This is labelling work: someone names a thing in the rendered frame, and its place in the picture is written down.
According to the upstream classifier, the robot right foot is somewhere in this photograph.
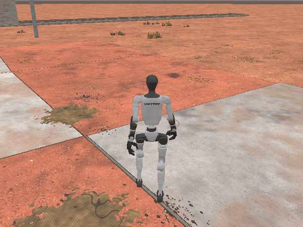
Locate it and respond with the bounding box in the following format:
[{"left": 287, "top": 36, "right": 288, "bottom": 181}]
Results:
[{"left": 157, "top": 190, "right": 164, "bottom": 203}]

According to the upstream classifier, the robot left forearm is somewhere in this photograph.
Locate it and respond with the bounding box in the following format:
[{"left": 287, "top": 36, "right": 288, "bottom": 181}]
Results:
[{"left": 128, "top": 116, "right": 137, "bottom": 142}]

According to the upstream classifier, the robot left hand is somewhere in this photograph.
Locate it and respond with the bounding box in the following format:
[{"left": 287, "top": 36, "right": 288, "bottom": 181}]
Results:
[{"left": 127, "top": 141, "right": 138, "bottom": 156}]

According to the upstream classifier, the left robot upper arm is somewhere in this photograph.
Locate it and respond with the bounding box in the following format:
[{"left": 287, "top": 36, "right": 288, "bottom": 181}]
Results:
[{"left": 132, "top": 95, "right": 142, "bottom": 123}]

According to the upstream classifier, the robot left shin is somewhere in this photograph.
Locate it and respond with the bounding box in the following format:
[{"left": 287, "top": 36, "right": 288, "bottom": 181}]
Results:
[{"left": 136, "top": 150, "right": 143, "bottom": 181}]

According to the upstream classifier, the robot right forearm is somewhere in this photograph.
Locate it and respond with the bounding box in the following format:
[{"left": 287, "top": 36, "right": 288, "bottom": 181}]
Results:
[{"left": 169, "top": 114, "right": 177, "bottom": 132}]

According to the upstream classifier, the robot right hand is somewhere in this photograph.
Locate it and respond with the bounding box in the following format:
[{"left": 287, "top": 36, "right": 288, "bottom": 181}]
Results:
[{"left": 166, "top": 130, "right": 177, "bottom": 140}]

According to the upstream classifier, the right robot upper arm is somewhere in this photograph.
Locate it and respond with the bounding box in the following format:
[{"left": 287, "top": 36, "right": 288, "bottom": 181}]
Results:
[{"left": 162, "top": 96, "right": 173, "bottom": 121}]

